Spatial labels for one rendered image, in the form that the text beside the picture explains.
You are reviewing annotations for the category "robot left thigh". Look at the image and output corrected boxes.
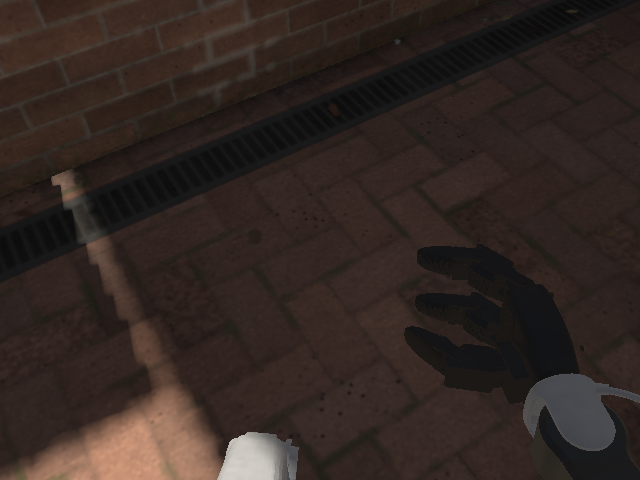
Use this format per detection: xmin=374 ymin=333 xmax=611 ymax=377
xmin=217 ymin=432 xmax=299 ymax=480

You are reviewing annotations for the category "robot right forearm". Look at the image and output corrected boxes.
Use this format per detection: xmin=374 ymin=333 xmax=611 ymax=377
xmin=523 ymin=373 xmax=640 ymax=480

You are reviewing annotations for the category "robot right hand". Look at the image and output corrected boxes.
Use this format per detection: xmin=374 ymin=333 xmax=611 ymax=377
xmin=404 ymin=244 xmax=584 ymax=404

